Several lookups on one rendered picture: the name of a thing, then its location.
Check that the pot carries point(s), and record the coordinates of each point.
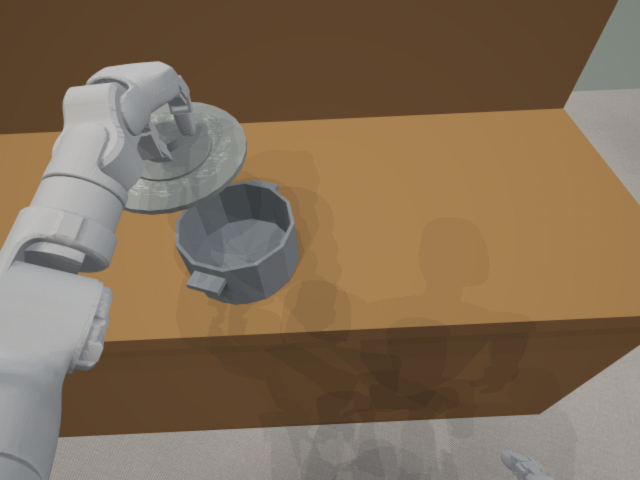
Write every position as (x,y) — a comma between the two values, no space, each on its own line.
(240,246)

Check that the left robot hand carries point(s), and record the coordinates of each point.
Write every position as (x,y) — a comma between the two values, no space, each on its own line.
(161,84)

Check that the robot left upper arm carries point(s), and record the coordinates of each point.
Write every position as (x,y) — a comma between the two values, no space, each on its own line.
(51,322)

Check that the knob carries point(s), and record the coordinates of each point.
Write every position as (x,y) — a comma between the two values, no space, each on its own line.
(170,134)

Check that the lid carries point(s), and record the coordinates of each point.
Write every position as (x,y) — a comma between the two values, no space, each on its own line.
(201,167)

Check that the right robot hand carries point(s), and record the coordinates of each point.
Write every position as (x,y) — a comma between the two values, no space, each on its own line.
(524,468)

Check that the left robot forearm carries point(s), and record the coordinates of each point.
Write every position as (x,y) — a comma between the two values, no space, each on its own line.
(71,221)

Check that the table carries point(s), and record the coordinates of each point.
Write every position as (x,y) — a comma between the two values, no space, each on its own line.
(464,250)

